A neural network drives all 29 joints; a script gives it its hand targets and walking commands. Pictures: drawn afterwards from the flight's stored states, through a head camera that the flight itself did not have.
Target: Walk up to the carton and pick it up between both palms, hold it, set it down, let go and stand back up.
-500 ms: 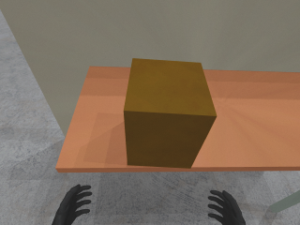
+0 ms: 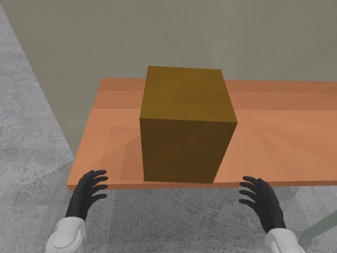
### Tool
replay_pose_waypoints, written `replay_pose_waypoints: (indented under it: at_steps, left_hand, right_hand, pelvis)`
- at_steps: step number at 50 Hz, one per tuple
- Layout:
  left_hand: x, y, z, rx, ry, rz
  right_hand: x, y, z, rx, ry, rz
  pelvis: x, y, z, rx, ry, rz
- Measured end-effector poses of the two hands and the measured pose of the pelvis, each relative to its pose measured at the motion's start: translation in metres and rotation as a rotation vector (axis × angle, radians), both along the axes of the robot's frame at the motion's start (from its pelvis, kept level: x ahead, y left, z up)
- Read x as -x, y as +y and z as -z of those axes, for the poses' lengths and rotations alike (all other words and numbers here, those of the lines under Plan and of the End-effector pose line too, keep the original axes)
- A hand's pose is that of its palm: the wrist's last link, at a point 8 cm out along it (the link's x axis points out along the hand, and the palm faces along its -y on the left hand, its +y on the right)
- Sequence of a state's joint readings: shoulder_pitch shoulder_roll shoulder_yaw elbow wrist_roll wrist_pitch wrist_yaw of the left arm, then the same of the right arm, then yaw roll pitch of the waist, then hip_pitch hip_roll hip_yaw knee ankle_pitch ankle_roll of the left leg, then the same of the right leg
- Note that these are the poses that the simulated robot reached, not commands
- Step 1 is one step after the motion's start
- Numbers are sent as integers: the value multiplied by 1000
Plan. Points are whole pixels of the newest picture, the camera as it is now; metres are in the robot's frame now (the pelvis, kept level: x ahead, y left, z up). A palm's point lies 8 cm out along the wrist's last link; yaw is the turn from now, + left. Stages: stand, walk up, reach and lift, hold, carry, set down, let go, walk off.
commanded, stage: reach and lift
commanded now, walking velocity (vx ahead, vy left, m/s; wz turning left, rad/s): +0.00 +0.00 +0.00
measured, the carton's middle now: (181, 126) +0.45 -0.03 +0.07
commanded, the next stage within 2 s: none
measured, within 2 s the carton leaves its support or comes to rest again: neither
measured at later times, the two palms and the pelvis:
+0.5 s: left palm (78, 170) +0.29 +0.20 +0.09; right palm (265, 180) +0.28 -0.21 +0.09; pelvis +0.02 +0.00 +0.00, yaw +0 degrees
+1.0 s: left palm (79, 128) +0.35 +0.20 +0.16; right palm (266, 138) +0.35 -0.21 +0.15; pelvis +0.00 +0.00 +0.00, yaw +2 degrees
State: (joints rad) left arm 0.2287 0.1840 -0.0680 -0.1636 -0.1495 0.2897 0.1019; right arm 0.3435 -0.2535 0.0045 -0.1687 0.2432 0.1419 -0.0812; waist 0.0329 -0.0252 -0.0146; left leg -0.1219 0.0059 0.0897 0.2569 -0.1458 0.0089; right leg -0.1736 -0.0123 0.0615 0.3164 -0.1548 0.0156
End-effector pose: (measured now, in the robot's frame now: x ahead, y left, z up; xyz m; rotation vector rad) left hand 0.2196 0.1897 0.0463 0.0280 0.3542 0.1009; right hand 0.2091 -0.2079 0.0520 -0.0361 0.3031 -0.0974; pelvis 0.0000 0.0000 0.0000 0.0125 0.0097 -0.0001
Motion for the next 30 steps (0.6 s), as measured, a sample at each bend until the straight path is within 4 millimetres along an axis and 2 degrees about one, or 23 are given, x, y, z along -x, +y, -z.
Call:
replay_pose_waypoints:
  at_steps: [11, 21, 30]
  left_hand:
    - [-32, 3, -8, -1, -25, 4]
    - [-57, 8, -34, 0, -57, 9]
    - [-77, 9, -58, 1, -39, 17]
  right_hand:
    - [-25, -2, -3, -13, -7, 10]
    - [-57, 2, -30, -3, -61, -4]
    - [-81, 4, -49, 1, -52, -5]
  pelvis:
    - [-7, 2, -1, 3, -2, 0]
    - [-22, 4, -2, 10, -12, -5]
    - [-20, 2, -2, 11, -35, -7]
